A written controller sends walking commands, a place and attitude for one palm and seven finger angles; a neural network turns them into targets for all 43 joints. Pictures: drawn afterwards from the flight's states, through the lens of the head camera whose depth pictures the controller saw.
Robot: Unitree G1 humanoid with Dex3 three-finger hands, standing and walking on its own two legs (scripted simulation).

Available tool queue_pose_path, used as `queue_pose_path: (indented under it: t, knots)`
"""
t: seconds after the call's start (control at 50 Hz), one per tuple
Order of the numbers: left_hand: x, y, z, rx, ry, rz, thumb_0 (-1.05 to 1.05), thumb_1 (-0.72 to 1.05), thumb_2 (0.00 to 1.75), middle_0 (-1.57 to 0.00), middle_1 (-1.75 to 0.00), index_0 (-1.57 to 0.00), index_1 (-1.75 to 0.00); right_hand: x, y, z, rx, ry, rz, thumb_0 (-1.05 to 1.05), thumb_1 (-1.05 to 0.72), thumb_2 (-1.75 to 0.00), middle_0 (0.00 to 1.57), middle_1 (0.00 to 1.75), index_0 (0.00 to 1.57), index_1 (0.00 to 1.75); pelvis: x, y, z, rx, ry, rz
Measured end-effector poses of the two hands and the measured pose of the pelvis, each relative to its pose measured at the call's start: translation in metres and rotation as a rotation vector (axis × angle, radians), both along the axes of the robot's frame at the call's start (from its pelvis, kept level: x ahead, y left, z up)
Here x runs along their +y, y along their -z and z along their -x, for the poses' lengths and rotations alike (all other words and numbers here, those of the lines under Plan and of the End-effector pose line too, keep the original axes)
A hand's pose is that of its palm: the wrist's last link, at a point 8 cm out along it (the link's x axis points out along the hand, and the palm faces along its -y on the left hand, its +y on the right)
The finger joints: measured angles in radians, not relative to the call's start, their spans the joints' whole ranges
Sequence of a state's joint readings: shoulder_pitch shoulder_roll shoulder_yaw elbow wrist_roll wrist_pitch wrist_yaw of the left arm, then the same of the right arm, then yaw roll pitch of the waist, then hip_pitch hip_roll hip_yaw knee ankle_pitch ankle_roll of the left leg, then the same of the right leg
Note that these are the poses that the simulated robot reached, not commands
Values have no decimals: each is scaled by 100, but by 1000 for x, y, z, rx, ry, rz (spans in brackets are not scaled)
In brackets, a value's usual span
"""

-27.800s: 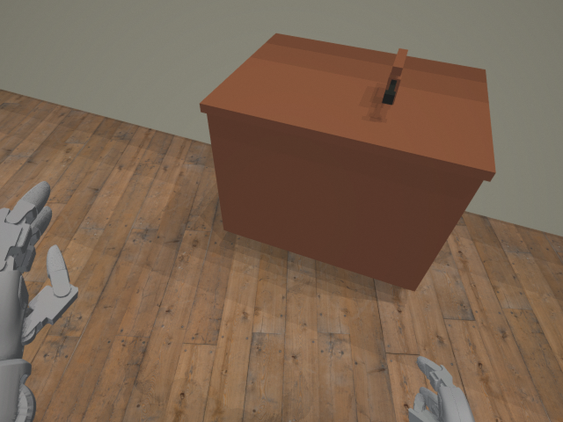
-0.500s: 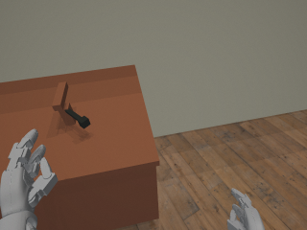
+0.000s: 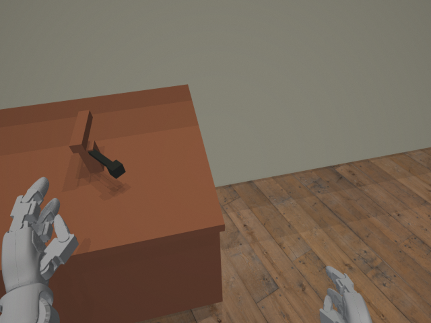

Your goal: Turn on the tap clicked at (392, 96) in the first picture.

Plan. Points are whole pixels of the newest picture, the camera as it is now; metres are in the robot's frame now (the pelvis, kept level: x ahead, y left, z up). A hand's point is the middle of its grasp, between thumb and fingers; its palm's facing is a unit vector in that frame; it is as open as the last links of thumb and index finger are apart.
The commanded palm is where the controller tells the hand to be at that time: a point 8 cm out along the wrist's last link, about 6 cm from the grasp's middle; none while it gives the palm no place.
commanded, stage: reach beside the lever's end, fingers flat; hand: left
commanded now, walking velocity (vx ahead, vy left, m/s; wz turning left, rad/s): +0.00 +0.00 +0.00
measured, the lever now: (116, 169) +0.43 +0.29 +0.03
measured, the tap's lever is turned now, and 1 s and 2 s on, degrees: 40 40 40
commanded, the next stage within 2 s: push the lever round in 1.90 s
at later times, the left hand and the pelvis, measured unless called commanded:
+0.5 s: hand (70, 215) +0.26 +0.29 +0.09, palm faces +0.52 -0.85 -0.13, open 7.5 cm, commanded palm +0.22 +0.34 +0.09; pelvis +0.00 +0.01 +0.00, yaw -1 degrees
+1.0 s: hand (65, 201) +0.31 +0.34 +0.06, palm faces +0.54 -0.83 -0.12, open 7.7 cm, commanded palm +0.27 +0.38 +0.05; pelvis +0.00 +0.02 -0.01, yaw -2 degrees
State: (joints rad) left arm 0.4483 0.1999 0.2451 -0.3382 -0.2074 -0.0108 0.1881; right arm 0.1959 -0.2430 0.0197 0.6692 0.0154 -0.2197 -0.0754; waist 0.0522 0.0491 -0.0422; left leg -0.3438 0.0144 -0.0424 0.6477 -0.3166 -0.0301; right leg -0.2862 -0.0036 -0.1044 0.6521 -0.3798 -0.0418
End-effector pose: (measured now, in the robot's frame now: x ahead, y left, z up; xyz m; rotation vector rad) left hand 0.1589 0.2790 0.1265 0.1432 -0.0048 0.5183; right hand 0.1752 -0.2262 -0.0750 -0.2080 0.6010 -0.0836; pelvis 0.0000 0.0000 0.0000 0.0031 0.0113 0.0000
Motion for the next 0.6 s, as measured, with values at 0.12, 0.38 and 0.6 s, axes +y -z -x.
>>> queue_pose_path:
  t: [0.12, 0.38, 0.6]
  knots:
    - [8, 7, -16, 6, 6, 4, 2, 90, 90, -21, -30, -20, -30, -1, 4, 7, 37, 23, 5, 1, -90, -90, 20, 30, 20, 30, 2, 0, 0, 10, 6, 0]
    - [35, 24, -43, 16, -29, 12, 2, 90, 90, -20, -29, -20, -29, -7, 11, 20, 106, 68, 26, 1, -90, -90, 20, 30, 20, 30, 8, 0, 0, 35, 13, 4]
    - [55, 37, -63, 18, -28, 17, 2, 90, 90, -19, -26, -19, -26, -9, 17, 28, 147, 95, 35, 1, -90, -90, 20, 30, 20, 30, 13, 2, -1, 64, 20, 7]
